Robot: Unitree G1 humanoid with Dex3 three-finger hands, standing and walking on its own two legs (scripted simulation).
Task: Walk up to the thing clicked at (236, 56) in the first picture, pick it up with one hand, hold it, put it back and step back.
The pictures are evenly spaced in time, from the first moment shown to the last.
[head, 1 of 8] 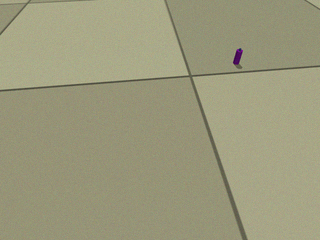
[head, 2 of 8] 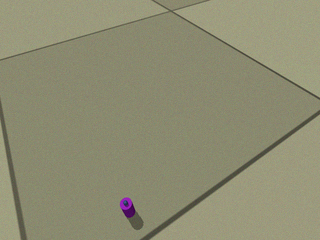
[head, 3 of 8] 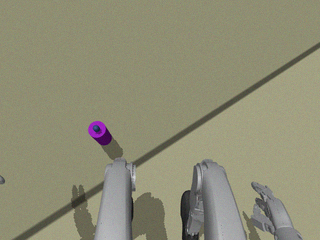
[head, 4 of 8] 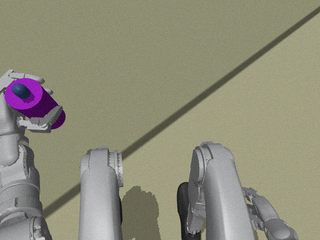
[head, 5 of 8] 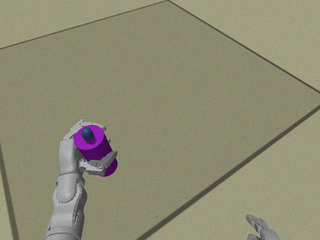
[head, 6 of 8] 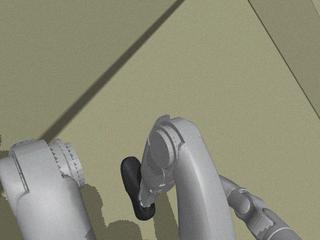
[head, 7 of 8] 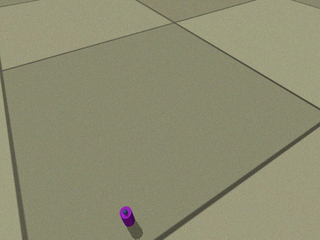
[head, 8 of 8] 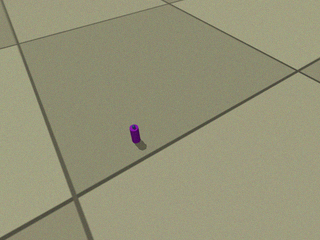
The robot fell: no
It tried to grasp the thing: yes
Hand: left
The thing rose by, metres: 0.70
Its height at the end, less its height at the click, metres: +0.00
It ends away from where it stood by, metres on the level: 0.01
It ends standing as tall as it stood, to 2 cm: yes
